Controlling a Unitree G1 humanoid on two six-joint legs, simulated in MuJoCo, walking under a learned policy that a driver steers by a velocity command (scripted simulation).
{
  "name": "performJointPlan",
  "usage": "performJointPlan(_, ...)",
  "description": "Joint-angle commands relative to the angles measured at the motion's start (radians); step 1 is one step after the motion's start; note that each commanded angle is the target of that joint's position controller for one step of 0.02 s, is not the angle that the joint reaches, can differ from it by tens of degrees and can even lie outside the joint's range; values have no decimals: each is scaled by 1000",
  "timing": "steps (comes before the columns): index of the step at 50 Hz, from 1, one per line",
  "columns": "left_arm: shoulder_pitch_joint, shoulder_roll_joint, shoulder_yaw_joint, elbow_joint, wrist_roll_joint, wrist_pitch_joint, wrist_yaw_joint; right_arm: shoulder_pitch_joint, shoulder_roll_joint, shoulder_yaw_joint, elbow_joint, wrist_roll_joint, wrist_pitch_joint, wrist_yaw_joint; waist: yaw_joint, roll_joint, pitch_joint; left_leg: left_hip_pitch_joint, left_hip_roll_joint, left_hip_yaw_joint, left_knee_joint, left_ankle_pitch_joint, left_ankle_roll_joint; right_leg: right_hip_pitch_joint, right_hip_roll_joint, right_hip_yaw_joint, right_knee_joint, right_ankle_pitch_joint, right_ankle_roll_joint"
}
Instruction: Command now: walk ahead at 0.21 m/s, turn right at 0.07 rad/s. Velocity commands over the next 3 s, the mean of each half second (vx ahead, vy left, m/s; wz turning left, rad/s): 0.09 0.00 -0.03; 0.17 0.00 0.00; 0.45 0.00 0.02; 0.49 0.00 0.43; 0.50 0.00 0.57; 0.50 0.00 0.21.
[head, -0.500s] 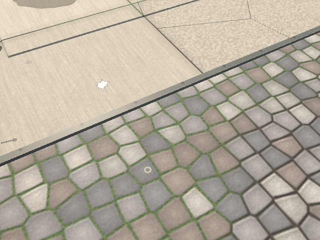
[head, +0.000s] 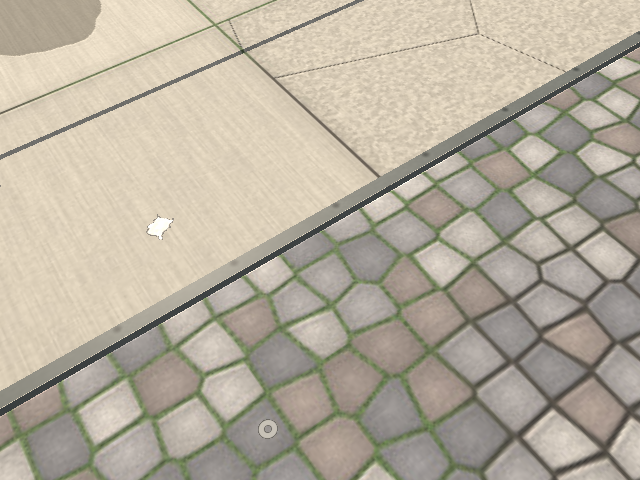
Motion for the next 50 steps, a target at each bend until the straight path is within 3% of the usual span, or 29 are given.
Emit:
performJointPlan(1, -100, 135, 33, -56, 2, -21, 15, 81, -13, 4, -25, -14, 10, -7, -61, -130, -132, 132, 8, -10, -181, 151, -10, 8, -224, 81, -120, 662, -178)
performJointPlan(5, -44, 138, 30, 4, -2, -6, 19, 0, -32, 4, -38, -9, 13, 1, -13, -127, -145, 188, -26, -10, -359, 296, 7, 65, -232, 83, -95, 576, -157)
performJointPlan(8, -67, 125, 22, 34, -17, 4, 19, 8, -48, -6, -36, -23, 11, 6, -44, -113, -135, 289, -53, 4, -514, 350, 51, 55, -216, 101, -7, 393, -112)
performJointPlan(9, -35, 101, 14, 50, -14, 3, 18, 20, -70, -14, -31, -30, 10, 3, -43, -84, -137, 361, -39, -17, -586, 488, 73, 43, -172, 98, 34, 272, -69)
performJointPlan(10, 28, 74, 5, 59, 12, -3, 19, 10, -131, -24, -45, -35, 10, -5, 0, 8, -161, 456, 62, -113, -568, 799, 106, 5, -100, 64, 100, 76, -12)
performJointPlan(11, 154, 29, -6, 92, 21, -4, 22, -33, -119, -16, -53, -42, 20, -13, 71, 127, -209, 533, 156, -205, -546, 825, 214, -57, -50, 44, 136, -177, 42)
performJointPlan(12, 116, 48, -7, 97, 16, 8, 32, -43, -50, -2, -51, -29, 29, -7, 35, 143, -211, 495, 155, -237, -569, 687, 256, -41, -55, 46, 138, -206, 66)
performJointPlan(14, 55, 86, 2, 101, -1, 43, 42, -86, -24, 4, -48, -19, 40, 6, 24, 98, -165, 410, 84, -196, -585, 433, 204, -5, -62, 46, 85, -144, 63)
performJointPlan(16, 35, 105, 7, 113, 3, 66, 43, -102, -39, 1, -46, -15, 37, 14, 17, 58, -127, 363, 40, -141, -570, 396, 158, 24, -67, 52, 50, -99, 51)
performJointPlan(22, 31, 89, 10, 175, -6, 62, 58, -90, -32, -2, 13, -7, 22, 1, -4, -11, -164, 448, 7, -87, -504, 612, 151, 77, -82, 56, 38, 59, 60)
performJointPlan(30, 40, 72, 9, 252, -5, 73, 64, -134, -22, -8, 76, -4, 45, -7, 1, -32, -89, 419, -19, -67, -533, 451, 144, 67, -79, 42, 11, -17, 61)
performJointPlan(33, 45, 69, 6, 276, -4, 67, 66, -139, -22, -10, 99, -4, 51, -14, -1, -32, -71, 419, -28, -61, -542, 395, 136, 51, -79, 38, 2, -49, 60)
performJointPlan(34, 66, 60, 4, 290, -5, 66, 66, -124, -18, -10, 115, -3, 55, -17, 2, -27, -82, 426, -38, -55, -552, 263, 133, 50, -72, 28, -8, -144, 55)
performJointPlan(36, 61, 78, 8, 293, -14, 63, 69, -114, -40, -20, 129, 7, 63, -23, -6, -43, -27, 370, -65, -40, -557, -113, 131, -5, -72, 33, -8, -358, 19)
performJointPlan(38, 77, 83, 9, 287, -18, 49, 73, -133, -44, -24, 125, 7, 53, -25, 6, -43, 44, 273, -73, -44, -555, -270, 129, -36, -99, 74, -26, -488, -20)
performJointPlan(40, 142, 99, 13, 304, -24, 24, 71, -162, -17, -21, 116, 13, 25, -15, 31, -91, 83, 177, -103, -6, -476, -212, 110, 15, -164, 173, -88, -537, -68)
performJointPlan(41, 173, 128, 22, 316, -27, 11, 69, -188, 0, -18, 106, 16, 7, -6, 43, -158, 103, 110, -127, 49, -380, -109, 92, 69, -239, 273, -153, -550, -107)
performJointPlan(42, 154, 158, 31, 316, -32, 0, 67, -204, 7, -17, 98, 22, -9, 3, 33, -215, 143, 45, -120, 77, -312, -16, 92, 104, -322, 363, -194, -501, -142)
performJointPlan(43, 134, 150, 31, 313, -33, -10, 65, -197, 3, -18, 97, 21, -21, 9, 21, -217, 154, 24, -92, 59, -294, -5, 104, 123, -356, 383, -178, -389, -153)
performJointPlan(45, 99, 125, 26, 305, -37, -19, 55, -112, 4, -22, 123, 28, -36, 20, -30, -187, 124, 141, -95, 75, -404, -5, 126, 118, -320, 296, -99, -204, -119)
performJointPlan(46, 52, 121, 24, 289, -34, -20, 49, 3, -14, -36, 165, 30, -37, 22, -86, -167, 77, 349, -122, 79, -471, 31, 142, 29, -257, 214, -15, -65, -82)
performJointPlan(47, 12, 99, 17, 261, -34, -26, 46, 134, -88, -64, 204, 26, -40, 21, -136, -50, 19, 550, -52, -87, -553, 49, 194, -105, -148, 88, 220, 128, -21)
performJointPlan(48, 21, 47, 4, 229, -27, -40, 48, 277, -183, -88, 235, 24, -40, 25, -169, 206, -84, 769, 148, -497, -712, 3, 326, -318, -14, -17, 593, -6, 60)
performJointPlan(49, -5, 56, 6, 213, -32, -53, 45, 289, -124, -59, 239, 13, -47, 32, -152, 193, -123, 802, 270, -720, -820, 12, 373, -435, -3, 102, 814, -368, 52)
performJointPlan(50, -14, 74, 14, 209, -57, -60, 34, 206, -72, -35, 223, 8, -55, 31, -104, 102, -51, 727, 277, -636, -809, -3, 348, -494, -64, 144, 907, -339, 16)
